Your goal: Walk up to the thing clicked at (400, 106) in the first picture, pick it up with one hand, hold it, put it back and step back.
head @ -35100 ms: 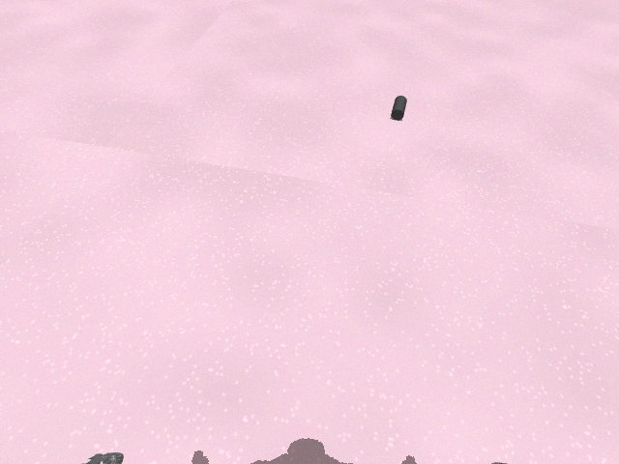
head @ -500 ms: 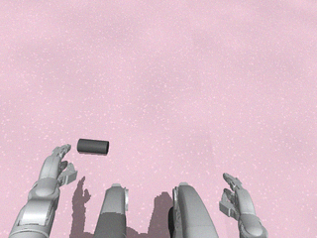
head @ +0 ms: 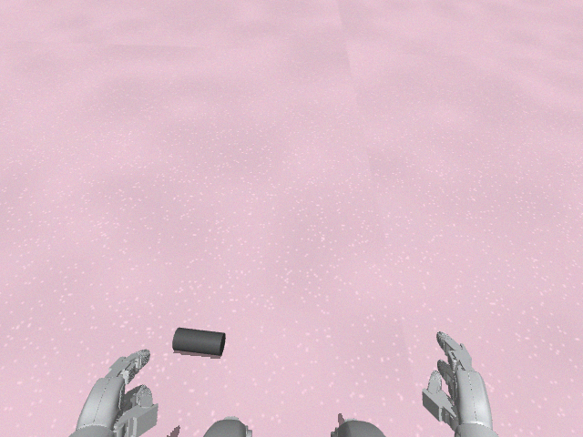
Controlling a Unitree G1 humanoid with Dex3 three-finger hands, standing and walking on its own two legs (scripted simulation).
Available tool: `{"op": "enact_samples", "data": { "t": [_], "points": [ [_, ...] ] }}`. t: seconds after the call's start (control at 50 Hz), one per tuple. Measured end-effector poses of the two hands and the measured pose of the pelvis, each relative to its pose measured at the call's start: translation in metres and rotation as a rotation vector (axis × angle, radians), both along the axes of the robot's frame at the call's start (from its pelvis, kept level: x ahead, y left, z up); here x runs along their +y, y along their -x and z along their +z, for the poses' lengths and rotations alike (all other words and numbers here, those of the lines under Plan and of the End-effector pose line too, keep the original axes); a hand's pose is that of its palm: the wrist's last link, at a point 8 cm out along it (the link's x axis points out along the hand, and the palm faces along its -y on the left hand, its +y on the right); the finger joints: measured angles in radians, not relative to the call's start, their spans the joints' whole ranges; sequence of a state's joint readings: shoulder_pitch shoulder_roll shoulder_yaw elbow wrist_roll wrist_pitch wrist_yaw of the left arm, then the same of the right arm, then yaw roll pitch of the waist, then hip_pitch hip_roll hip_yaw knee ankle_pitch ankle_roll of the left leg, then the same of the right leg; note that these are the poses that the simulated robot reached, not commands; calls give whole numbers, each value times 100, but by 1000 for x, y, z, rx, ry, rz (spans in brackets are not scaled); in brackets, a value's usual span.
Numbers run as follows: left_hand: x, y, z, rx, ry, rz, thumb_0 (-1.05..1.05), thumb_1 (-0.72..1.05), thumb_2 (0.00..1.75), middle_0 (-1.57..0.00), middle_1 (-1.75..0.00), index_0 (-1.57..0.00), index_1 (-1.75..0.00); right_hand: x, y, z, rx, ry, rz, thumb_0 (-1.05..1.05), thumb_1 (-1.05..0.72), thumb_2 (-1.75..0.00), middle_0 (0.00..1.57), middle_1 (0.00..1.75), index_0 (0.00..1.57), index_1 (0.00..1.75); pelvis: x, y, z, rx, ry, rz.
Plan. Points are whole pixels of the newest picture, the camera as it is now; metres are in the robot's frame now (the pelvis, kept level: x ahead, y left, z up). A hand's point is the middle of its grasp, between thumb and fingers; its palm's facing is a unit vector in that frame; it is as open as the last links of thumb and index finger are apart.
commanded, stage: home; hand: left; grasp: from above
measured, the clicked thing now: (199, 341) +0.48 +0.28 -0.68
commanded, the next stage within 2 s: stand in 1.92 s
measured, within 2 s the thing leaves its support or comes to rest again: neither
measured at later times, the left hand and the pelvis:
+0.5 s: hand (155, 401) +0.17 +0.18 -0.05, palm faces +0.04 -0.98 -0.20, open 7.4 cm; pelvis +0.01 +0.00 +0.00, yaw +0 degrees
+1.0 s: hand (156, 402) +0.17 +0.18 -0.05, palm faces +0.04 -0.98 -0.20, open 7.4 cm; pelvis +0.01 +0.00 +0.00, yaw +0 degrees
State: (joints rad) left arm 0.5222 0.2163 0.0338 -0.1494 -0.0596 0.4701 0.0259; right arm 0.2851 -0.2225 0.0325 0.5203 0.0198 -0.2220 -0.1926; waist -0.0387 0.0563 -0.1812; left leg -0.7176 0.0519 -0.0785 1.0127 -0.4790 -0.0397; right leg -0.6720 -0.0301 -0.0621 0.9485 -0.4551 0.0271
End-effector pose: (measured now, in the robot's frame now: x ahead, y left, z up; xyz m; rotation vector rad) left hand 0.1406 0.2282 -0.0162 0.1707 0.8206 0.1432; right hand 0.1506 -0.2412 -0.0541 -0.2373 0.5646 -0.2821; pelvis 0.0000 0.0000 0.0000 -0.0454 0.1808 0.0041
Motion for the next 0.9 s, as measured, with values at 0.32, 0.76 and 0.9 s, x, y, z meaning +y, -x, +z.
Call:
{"op": "enact_samples", "data": {
  "t": [0.32, 0.76, 0.9],
  "points": [
    [1, -8, -5, -2, 7, -10, 1, 90, 90, -20, -30, -20, -30, 7, -11, 0, 0, 13, 47, 1, -90, -90, 20, 30, 20, 30, 1, -5, -1, -9, 1, 2],
    [3, -17, -5, 1, 8, -19, 1, 90, 90, -20, -30, -20, -30, 4, -3, -4, 33, 11, 12, 1, -90, -90, 20, 30, 20, 30, 4, -11, 0, -6, 3, -5],
    [3, -15, -5, 2, 5, -20, 1, 90, 90, -20, -30, -20, -30, 5, -7, -2, 17, 11, 21, 1, -90, -90, 20, 30, 20, 30, 4, -10, 0, -8, 2, -5]
  ]
}}
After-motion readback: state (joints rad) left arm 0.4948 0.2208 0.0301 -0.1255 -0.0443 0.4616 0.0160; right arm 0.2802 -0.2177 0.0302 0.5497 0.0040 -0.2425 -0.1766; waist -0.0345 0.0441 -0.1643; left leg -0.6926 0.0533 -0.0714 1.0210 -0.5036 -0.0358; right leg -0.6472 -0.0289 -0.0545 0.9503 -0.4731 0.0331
